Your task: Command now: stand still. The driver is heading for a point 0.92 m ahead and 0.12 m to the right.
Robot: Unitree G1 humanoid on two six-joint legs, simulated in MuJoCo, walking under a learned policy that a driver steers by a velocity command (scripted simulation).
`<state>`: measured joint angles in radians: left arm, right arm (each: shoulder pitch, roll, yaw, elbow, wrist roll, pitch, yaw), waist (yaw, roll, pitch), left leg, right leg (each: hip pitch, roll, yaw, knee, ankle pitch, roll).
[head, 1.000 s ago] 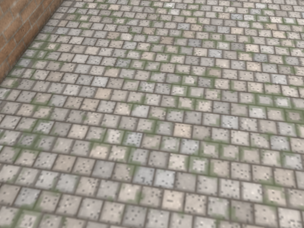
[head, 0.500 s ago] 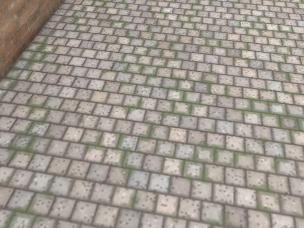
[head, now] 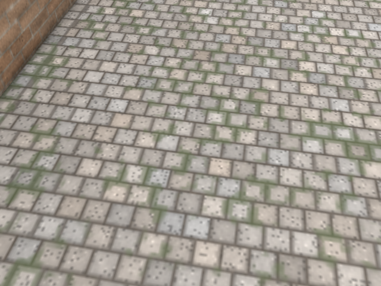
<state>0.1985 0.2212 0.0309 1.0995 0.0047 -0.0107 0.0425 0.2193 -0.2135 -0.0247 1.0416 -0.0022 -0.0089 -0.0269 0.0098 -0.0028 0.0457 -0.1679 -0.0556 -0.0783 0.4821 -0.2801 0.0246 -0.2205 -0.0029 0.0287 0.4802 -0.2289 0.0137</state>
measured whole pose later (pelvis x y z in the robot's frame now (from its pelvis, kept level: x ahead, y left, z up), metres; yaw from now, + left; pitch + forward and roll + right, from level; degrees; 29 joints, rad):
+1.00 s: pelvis +0.18 -0.03 +0.00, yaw +0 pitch +2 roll +0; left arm 0.52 0.19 0.01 1.07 0.00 -0.09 0.01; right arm 0.01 -0.24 -0.03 0.87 0.03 -0.09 0.03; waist 0.09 0.03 0.01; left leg -0.65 0.06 0.03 0.65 -0.01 0.03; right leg 0.13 0.04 0.00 0.15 -0.31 -0.05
